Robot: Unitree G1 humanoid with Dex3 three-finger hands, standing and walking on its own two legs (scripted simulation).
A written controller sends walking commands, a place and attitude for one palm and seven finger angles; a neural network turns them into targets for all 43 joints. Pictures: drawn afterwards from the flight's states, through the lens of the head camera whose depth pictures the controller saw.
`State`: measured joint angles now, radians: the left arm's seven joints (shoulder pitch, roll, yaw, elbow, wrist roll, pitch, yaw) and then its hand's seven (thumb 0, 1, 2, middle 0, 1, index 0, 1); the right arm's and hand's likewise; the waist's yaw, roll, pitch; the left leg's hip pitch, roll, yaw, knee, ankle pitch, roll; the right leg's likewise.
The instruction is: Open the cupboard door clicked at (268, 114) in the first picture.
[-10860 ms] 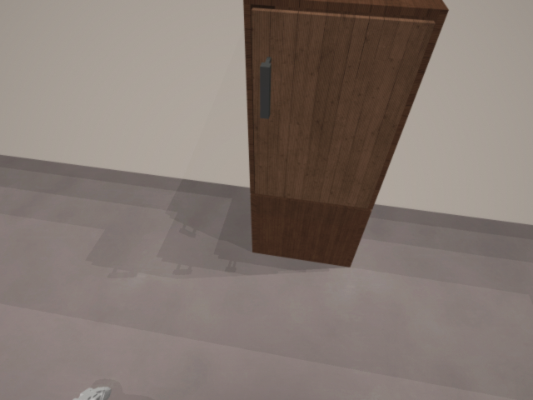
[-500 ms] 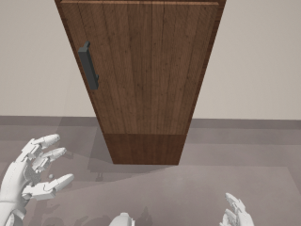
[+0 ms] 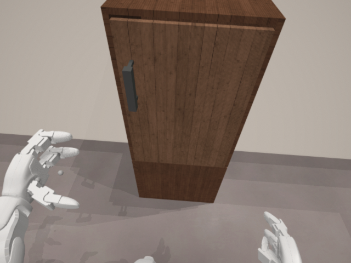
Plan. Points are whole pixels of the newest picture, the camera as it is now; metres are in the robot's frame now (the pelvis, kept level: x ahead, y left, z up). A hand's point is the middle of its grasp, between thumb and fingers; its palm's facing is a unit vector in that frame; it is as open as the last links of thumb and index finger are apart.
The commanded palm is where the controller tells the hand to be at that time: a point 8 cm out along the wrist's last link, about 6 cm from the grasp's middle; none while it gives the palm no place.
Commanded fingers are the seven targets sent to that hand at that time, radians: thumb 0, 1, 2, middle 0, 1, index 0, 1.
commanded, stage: raise the hand with hooked fingers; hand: left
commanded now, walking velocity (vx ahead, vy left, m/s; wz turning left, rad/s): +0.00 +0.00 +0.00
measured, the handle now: (132, 86) +0.55 +0.18 +0.11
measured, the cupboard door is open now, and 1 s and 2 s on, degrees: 0 0 0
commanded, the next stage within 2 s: move the hooked fingers beside the handle in 0.78 s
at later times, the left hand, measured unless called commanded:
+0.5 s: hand (65, 151) +0.30 +0.26 +0.12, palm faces +0.02 -1.00 -0.02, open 14.0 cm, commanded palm +0.27 +0.31 +0.13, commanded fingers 0.00 -0.50 0.30 -0.30 -1.20 -0.30 -1.20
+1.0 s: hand (70, 146) +0.31 +0.25 +0.13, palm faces +0.05 -1.00 +0.00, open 14.0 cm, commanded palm +0.29 +0.29 +0.13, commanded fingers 0.00 -0.50 0.30 -0.30 -1.20 -0.30 -1.20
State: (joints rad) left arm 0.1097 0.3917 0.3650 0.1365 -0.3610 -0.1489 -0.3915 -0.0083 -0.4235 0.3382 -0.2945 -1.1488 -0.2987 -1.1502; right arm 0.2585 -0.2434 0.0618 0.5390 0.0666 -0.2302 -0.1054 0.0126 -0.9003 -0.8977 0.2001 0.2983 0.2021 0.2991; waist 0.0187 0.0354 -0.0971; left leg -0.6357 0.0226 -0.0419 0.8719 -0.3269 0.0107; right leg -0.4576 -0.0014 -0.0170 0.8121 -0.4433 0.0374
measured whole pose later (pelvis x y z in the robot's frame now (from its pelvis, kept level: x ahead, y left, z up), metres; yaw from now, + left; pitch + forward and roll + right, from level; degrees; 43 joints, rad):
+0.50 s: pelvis +0.01 -0.01 +0.01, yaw +0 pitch +4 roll -2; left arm -0.06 0.44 0.42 0.32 -0.35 -0.07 -0.47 -0.01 -0.50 0.30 -0.30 -1.20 -0.30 -1.20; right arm 0.29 -0.28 0.05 0.57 0.07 -0.20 -0.12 0.01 -0.90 -0.90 0.20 0.30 0.20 0.30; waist 0.01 0.03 -0.06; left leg -0.54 0.03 -0.03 0.76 -0.28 0.00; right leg -0.38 0.00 -0.01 0.72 -0.40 0.02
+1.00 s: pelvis +0.01 -0.03 +0.01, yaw +0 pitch +4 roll -2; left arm -0.12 0.43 0.43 0.39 -0.35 -0.11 -0.47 -0.01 -0.50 0.30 -0.30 -1.20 -0.31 -1.20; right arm 0.27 -0.27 0.05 0.58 0.07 -0.18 -0.12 0.01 -0.90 -0.90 0.20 0.30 0.20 0.30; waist 0.02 0.04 -0.07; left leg -0.54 0.04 -0.04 0.76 -0.29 -0.02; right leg -0.38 0.01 -0.02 0.73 -0.42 0.01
